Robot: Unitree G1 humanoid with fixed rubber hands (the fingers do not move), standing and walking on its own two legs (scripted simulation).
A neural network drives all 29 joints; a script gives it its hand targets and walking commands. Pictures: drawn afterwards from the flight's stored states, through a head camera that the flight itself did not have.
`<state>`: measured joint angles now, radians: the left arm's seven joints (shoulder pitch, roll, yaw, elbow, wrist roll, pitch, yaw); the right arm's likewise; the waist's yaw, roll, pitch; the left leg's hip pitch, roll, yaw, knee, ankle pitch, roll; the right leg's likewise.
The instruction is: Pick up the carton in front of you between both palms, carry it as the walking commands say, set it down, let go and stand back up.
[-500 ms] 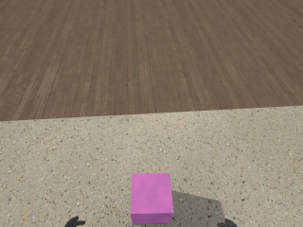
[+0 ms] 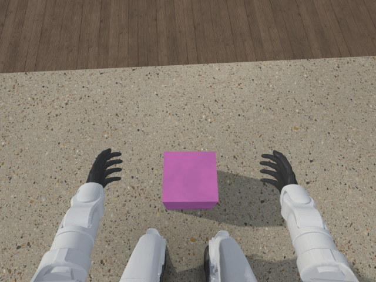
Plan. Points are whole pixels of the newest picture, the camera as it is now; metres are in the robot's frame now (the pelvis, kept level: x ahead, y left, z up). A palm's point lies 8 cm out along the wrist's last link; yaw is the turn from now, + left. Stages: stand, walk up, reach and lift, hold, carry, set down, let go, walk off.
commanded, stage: reach and lift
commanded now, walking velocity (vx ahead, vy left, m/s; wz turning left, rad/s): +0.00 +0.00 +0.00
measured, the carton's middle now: (189, 182) +0.43 +0.00 -0.56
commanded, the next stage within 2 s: none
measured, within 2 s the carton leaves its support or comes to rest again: neither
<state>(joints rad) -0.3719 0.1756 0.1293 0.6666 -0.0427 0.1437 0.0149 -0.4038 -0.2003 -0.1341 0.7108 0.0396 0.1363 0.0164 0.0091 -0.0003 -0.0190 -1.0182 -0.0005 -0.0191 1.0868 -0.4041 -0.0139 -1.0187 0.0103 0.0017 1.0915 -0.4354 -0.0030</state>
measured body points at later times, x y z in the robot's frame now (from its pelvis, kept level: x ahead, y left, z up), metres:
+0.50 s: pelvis -0.04 +0.00 -0.06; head +0.26 -0.01 +0.28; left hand +0.46 +0.19 -0.18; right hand +0.47 -0.20 -0.18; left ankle +0.04 +0.12 -0.65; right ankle +0.04 -0.12 -0.65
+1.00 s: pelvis -0.07 +0.00 -0.26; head +0.27 +0.00 +0.03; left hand +0.44 +0.19 -0.42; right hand +0.45 -0.20 -0.42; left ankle +0.04 +0.13 -0.65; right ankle +0.04 -0.12 -0.65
